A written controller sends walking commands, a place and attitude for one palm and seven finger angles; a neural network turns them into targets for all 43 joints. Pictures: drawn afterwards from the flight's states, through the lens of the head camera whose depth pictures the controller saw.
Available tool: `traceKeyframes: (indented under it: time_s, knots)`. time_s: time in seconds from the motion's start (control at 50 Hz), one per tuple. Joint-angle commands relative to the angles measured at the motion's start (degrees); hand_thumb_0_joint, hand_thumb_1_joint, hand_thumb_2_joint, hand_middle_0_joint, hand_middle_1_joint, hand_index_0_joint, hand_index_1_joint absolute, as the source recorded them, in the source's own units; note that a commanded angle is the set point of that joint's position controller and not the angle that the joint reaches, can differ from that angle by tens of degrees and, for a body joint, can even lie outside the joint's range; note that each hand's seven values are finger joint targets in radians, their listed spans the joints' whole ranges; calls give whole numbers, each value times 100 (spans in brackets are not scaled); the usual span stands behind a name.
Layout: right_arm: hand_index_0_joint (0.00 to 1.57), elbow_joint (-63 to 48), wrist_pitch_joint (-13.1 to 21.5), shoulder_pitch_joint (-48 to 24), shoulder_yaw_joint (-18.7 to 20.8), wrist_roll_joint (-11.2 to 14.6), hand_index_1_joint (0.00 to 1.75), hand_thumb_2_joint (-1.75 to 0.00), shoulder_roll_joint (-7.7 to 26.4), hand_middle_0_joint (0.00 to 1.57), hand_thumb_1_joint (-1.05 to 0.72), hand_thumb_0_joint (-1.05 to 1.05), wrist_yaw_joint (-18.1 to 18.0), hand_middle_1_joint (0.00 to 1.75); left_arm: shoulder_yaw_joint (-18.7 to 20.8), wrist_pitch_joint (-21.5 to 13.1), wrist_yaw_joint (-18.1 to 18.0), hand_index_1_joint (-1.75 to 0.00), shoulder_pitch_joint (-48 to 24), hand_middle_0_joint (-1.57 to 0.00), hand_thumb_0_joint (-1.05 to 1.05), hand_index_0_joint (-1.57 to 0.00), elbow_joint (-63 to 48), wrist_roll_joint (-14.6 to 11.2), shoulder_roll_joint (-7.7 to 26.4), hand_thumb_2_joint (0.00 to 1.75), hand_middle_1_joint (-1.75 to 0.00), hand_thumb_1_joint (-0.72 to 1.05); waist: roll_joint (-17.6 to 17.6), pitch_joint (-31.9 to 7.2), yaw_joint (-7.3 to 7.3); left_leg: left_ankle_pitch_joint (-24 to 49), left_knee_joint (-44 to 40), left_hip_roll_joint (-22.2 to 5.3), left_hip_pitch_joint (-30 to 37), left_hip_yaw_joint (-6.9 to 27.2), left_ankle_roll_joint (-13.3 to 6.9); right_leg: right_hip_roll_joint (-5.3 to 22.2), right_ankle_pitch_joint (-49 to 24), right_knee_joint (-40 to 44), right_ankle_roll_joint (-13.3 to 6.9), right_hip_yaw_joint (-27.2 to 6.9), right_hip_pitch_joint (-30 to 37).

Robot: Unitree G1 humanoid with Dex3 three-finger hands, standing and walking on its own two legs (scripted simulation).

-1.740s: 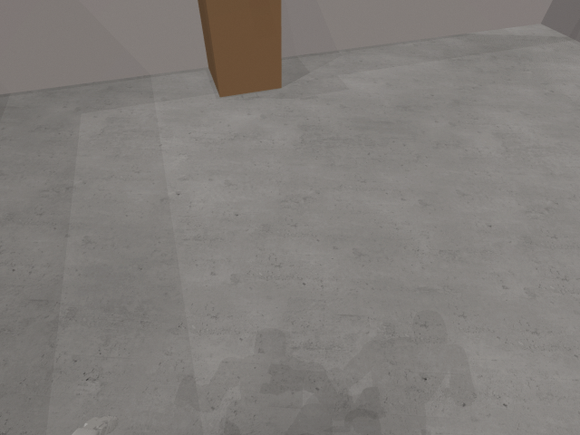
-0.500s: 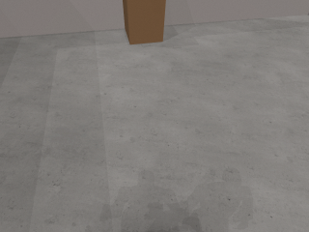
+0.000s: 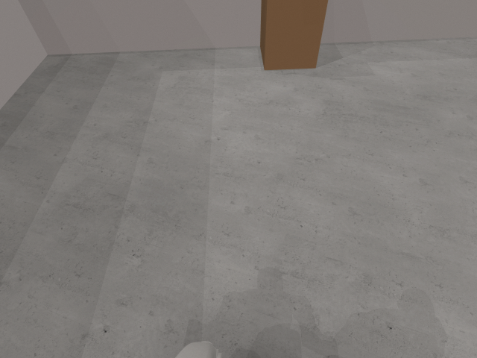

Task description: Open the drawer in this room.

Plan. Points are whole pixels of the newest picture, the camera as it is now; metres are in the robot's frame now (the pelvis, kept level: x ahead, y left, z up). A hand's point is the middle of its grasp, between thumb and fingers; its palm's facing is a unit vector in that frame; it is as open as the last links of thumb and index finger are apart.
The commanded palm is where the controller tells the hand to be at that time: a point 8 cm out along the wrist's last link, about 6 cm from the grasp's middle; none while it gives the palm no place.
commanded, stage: stand and wait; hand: left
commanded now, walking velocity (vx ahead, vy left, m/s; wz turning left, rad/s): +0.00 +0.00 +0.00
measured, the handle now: out of the picture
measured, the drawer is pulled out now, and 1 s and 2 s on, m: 0.00 0.00 0.00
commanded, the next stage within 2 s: turn or walk to find it in 0.48 s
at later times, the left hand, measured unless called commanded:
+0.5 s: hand out of the picture -0.05 +0.20 -0.17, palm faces +0.07 -0.98 -0.18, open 7.4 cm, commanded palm none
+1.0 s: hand out of the picture +0.00 +0.23 -0.17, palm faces +0.15 -0.96 -0.25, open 7.4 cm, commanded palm none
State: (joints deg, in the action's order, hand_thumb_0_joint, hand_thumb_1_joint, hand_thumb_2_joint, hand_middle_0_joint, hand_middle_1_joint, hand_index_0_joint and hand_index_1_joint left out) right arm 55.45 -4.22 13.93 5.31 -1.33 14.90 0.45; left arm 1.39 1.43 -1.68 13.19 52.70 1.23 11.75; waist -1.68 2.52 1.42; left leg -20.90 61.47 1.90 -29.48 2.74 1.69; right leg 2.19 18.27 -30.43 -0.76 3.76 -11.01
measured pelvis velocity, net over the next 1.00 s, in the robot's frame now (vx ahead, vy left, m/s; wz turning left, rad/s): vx -0.03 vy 0.03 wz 0.13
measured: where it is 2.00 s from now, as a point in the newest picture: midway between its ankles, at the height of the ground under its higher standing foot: outside the picture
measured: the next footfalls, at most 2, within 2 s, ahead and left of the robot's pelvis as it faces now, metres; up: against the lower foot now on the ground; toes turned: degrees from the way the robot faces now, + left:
left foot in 0.18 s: +0.01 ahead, +0.16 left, +0.00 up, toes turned +8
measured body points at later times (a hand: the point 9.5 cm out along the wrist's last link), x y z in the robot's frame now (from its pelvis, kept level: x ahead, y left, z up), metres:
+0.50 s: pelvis -0.02 +0.03 +0.00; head -0.02 +0.03 +0.45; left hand -0.05 +0.25 -0.16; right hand +0.07 -0.19 -0.15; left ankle -0.02 +0.15 -0.74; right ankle -0.01 -0.09 -0.74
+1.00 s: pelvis -0.03 +0.03 +0.00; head -0.01 +0.03 +0.45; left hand -0.01 +0.28 -0.15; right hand -0.01 -0.19 -0.16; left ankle -0.02 +0.15 -0.74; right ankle -0.04 -0.08 -0.73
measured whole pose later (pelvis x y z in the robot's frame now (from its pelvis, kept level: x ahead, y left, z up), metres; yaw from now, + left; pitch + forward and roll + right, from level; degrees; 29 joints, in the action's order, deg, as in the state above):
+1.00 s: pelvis -0.03 +0.03 +0.00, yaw +7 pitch +1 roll +1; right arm 60.5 -0.8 16.7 1.7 -1.3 8.1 -1.5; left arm 2.2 1.3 -1.8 11.4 58.3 0.5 11.8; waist 0.8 2.3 1.0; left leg -13.3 30.3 2.2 -17.6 1.8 -0.9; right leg 1.8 20.3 -33.2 1.3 3.3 -14.6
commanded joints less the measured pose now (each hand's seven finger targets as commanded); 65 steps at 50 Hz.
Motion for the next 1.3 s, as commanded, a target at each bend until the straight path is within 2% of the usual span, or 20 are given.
traceKeyframes:
  time_s: [0.0,0.06,0.12,0.16,0.18,0.2,0.26,0.34,0.42,0.56,0.72,0.78,0.84,0.9,0.94,0.98,1.02,1.06,1.18,1.28]
  knots:
    - [20,-316,154,-185,-83,42,30,-90,148,20,-90,0,-8,30,234,-183,-48,-30,212,-20,0,-20,-222,55,1017,90,-30,90,1100,119,-185,-266,-722,-232,268,-312,89,1377,-1964,1148,-809,-874,-65]
    - [20,-297,233,-440,-188,72,30,-90,39,20,-90,0,-36,30,232,-163,-38,-30,633,-20,0,-20,39,65,1103,90,-30,90,1253,-9,-367,-347,-1905,-222,766,-548,47,1368,-2698,916,-830,-903,176]
    - [20,-2,334,15,-250,87,30,-90,90,20,-90,0,-87,30,180,-146,-48,-30,474,-20,0,-20,183,-12,1013,90,-30,90,1167,-272,-98,888,-3678,-244,2054,-603,-17,1039,-2540,401,-416,-638,-133]
    - [20,94,457,180,-165,42,30,-90,692,20,-90,0,-119,30,114,-91,-23,-30,758,-20,0,-20,165,-56,551,90,-30,90,-537,-695,-190,3137,-3843,-1504,2959,609,-461,400,-708,-400,77,-175,-792]
    - [20,115,460,121,-171,43,30,-90,790,20,-90,0,-158,30,40,-95,-29,-30,701,-20,0,-20,201,-58,393,90,-30,90,-929,-615,-176,4046,-3956,-1931,2923,924,-817,209,665,-690,227,23,-1002]
    - [20,242,496,120,-201,40,30,-90,657,20,-90,0,-210,30,9,-48,-56,-30,374,-20,0,-20,281,-54,410,90,-30,90,-1344,-487,-41,4374,-4188,-1872,2654,963,-992,169,1151,-1139,295,-57,-917]
    - [20,251,480,-295,-267,47,30,-90,468,20,-90,0,-271,30,5,-12,7,-30,468,-20,0,-20,551,-68,348,90,-30,90,-889,-188,-208,4037,-4163,-1621,2166,431,-988,270,827,-1023,223,-208,-606]
    - [20,330,474,-386,-282,112,30,-90,309,20,-90,0,-258,30,-42,-110,25,-30,977,-20,0,-20,902,-32,315,90,-30,90,-199,-251,-344,2291,-3884,-1110,1910,88,-551,296,-825,760,231,-258,203]
    - [20,431,417,-187,-302,105,30,-90,48,20,-90,0,-206,30,-84,-185,9,-30,605,-20,0,-20,933,-13,424,90,-30,90,863,242,-102,950,-3959,-701,1969,-160,-256,621,-661,1182,13,-748,-447]
    - [20,488,395,-43,-337,66,30,-90,62,20,-90,0,-165,30,41,-96,-28,-30,603,-20,0,-20,845,-21,487,90,-30,90,211,306,-204,599,-4058,-688,1381,10,-314,600,125,1069,52,-532,-325]
    - [20,199,302,255,-236,16,30,-90,80,20,-90,0,-110,30,271,-30,-37,-30,303,-20,0,-20,372,-10,712,90,-30,90,439,-87,-157,777,-3164,-540,908,35,-305,1095,400,835,-204,-483,-403]
    - [20,111,324,396,-206,-11,30,-90,198,20,-90,0,-104,30,285,-4,-36,-30,119,-20,0,-20,221,-20,573,90,-30,90,-226,-153,-103,953,-3688,-800,773,691,-442,676,325,76,5,11,-435]
    - [20,106,428,497,-149,14,30,-90,429,20,-90,0,-202,30,179,-20,-30,-30,159,-20,0,-20,202,-22,261,90,-30,90,-1081,-413,-110,1592,-4530,-1510,1451,1911,-1025,31,666,-1266,188,68,-833]
    - [20,206,453,456,-195,-12,30,-90,351,20,-90,0,-264,30,130,-55,-22,-30,164,-20,0,-20,288,-58,152,90,-30,90,-803,-521,-172,2789,-4231,-1491,1790,1646,-1204,25,922,-1091,157,-238,-800]
    - [20,242,449,357,-208,22,30,-90,310,20,-90,0,-264,30,77,-121,-17,-30,507,-20,0,-20,469,-71,109,90,-30,90,-459,-697,-310,3067,-3829,-1218,1808,1183,-964,-17,18,162,192,-160,-81]
    - [20,277,468,387,-254,106,30,-90,2,20,-90,0,-217,30,81,-215,-62,-30,578,-20,0,-20,592,-44,430,90,-30,90,421,-628,-232,1970,-3293,-676,1102,505,-416,710,-1264,986,21,-893,799]
    - [20,272,373,346,-298,70,30,-90,-154,20,-90,0,-192,30,123,-243,-59,-30,296,-20,0,-20,508,-46,752,90,-30,90,1459,-187,-149,358,-3097,-276,997,-31,-121,1496,-1275,1329,-501,-1511,166]
    - [20,376,320,248,-307,32,30,-90,-175,20,-90,0,-192,30,65,-212,-52,-30,159,-20,0,-20,506,-27,621,90,-30,90,1191,239,-109,367,-2946,-394,1276,-54,-127,1343,-1182,1405,-612,-1382,-378]
    - [20,653,408,303,-399,51,30,-90,-86,20,-90,0,-198,30,6,-174,-29,-30,269,-20,0,-20,693,-69,424,90,-30,90,230,266,-112,1724,-3778,-664,1822,76,-197,542,-583,1147,-90,-663,-401]
    - [20,707,471,164,-420,76,30,-90,28,20,-90,0,-226,30,-27,-202,-28,-30,464,-20,0,-20,859,-76,387,90,-30,90,96,17,-166,1944,-3905,-741,1920,122,-221,484,-1083,1099,-37,-604,0]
